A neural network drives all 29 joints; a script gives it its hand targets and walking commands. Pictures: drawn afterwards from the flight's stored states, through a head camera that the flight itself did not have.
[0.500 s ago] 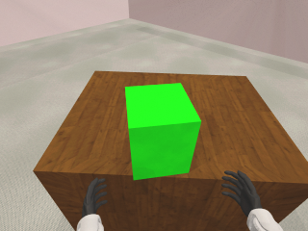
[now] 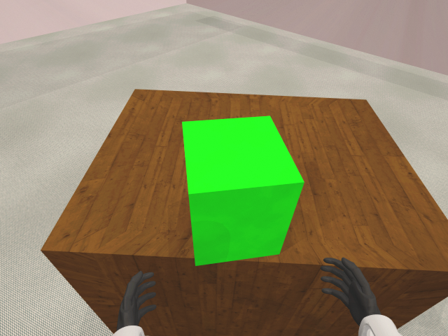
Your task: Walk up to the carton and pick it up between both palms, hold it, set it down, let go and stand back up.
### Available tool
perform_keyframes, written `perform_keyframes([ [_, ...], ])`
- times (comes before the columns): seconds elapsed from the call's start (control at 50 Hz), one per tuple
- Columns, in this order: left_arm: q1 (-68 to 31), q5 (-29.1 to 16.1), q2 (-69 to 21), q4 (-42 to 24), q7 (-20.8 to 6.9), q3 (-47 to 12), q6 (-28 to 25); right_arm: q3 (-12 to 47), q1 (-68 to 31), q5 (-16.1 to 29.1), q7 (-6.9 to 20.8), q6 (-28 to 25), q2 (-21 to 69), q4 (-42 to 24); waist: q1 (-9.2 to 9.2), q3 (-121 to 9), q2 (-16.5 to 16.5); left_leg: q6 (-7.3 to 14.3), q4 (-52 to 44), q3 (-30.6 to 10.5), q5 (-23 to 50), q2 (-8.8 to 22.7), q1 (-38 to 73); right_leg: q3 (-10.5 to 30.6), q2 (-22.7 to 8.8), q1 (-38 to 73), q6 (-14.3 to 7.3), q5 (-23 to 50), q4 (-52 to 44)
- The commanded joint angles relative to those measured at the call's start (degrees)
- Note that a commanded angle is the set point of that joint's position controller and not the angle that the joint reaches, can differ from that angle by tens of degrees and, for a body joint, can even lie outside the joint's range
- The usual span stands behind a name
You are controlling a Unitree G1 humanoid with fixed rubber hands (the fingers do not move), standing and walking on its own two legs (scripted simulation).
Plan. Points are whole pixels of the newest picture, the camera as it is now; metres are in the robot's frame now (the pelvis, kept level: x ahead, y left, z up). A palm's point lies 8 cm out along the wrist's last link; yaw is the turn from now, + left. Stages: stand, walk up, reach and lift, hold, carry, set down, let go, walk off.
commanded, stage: set down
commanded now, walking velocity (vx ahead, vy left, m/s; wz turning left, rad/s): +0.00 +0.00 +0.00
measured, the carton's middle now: (232, 190) +0.44 +0.00 +0.01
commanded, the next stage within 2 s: let go in 0.86 s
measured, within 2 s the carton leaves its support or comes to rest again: neither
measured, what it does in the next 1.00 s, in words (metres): stands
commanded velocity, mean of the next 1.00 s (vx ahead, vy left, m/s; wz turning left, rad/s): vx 0.00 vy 0.00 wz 0.00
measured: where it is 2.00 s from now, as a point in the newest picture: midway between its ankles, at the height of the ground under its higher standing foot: outside the picture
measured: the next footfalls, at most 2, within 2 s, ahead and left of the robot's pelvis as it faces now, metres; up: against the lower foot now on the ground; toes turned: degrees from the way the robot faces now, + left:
none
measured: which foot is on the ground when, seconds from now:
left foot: down 0.00-1.00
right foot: down 0.00-1.00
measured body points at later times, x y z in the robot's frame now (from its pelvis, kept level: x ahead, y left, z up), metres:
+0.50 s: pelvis +0.00 +0.00 +0.00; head -0.02 +0.02 +0.45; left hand +0.17 +0.19 -0.07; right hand +0.19 -0.22 -0.04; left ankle -0.02 +0.12 -0.74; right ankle +0.03 -0.13 -0.74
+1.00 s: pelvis +0.01 +0.00 +0.00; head +0.01 +0.02 +0.45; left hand +0.18 +0.20 -0.09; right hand +0.17 -0.23 -0.07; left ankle -0.02 +0.12 -0.74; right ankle +0.03 -0.13 -0.74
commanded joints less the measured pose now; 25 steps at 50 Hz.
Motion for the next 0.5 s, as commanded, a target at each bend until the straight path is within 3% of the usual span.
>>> perform_keyframes([
  [0.0,-2.2,-1.8,10.3,-6.6,-1.4,-6.2,-3.3,-2.2,1.1,-1.7,-0.3,-4.1,-12.6,-3.2,-0.24,-2.4,1.9,-2.4,-8.2,1.4,17.4,-2.3,-1.5,-0.2,1.0,5.1,-3.8,9.2,-2.3],
  [0.08,-1.6,-1.1,9.8,-5.1,-1.9,-5.5,-3.4,-2.1,1.3,-3.1,-0.4,-4.9,-13.1,-0.6,-0.24,-1.8,2.4,-2.7,-8.1,1.4,19.4,-2.4,-0.2,-0.7,1.2,5.3,-3.8,11.3,-2.4],
  [0.1,-1.1,-0.3,10.2,-1.5,-2.5,-5.2,-2.6,-2.1,1.0,-4.0,-0.7,-4.5,-12.5,1.8,0.03,0.3,2.0,-2.5,-8.2,1.5,17.9,-2.4,-0.1,-0.6,0.7,4.6,-3.4,9.5,-2.8],
  [0.16,-2.3,-1.6,10.9,-5.1,-2.3,-5.7,-3.1,-2.8,0.4,-3.6,-0.6,-5.3,-12.6,-0.5,0.00,-1.0,2.9,-2.5,-8.3,1.7,18.0,-2.0,0.1,-1.2,1.0,4.8,-3.7,9.1,-3.0],
  [0.2,-2.7,-1.4,11.0,-1.2,-2.6,-5.7,-2.7,-2.1,0.1,-4.0,-0.6,-5.0,-12.1,2.9,-0.49,0.0,2.7,-2.3,-8.4,1.6,17.2,-1.8,-0.5,-0.7,0.5,4.7,-3.5,8.3,-3.0],
  [0.32,-3.1,-1.6,11.8,-1.7,-2.7,-4.9,-2.6,-2.3,-0.5,-4.6,-0.4,-6.0,-11.8,2.5,-0.10,-1.1,3.3,-2.3,-8.5,1.7,16.4,-1.8,-0.7,-1.3,0.4,4.7,-3.6,7.8,-2.9],
  [0.34,-4.6,-1.8,11.9,-0.9,-3.2,-5.1,-2.6,-2.1,-1.1,-5.2,-0.9,-5.7,-11.1,4.0,-0.78,0.4,2.8,-2.0,-8.4,1.9,15.1,-2.1,-1.1,-0.9,0.2,4.2,-3.4,6.8,-3.1],
  [0.38,-4.7,-1.7,12.7,-1.2,-2.9,-5.0,-2.3,-2.6,-1.7,-5.3,-0.6,-5.6,-11.5,2.9,-0.11,0.4,3.0,-1.7,-8.9,1.6,13.2,-1.6,-1.0,-0.7,0.0,2.8,-3.4,4.5,-3.2],
  [0.48,-7.8,-1.9,13.0,2.0,-3.4,-5.0,-0.7,-3.0,-4.3,-7.1,-0.9,-4.3,-10.6,5.5,-0.67,2.5,2.7,-1.2,-10.2,1.4,6.4,-1.6,-3.6,-1.0,0.1,1.7,-3.4,-0.7,-3.3],
])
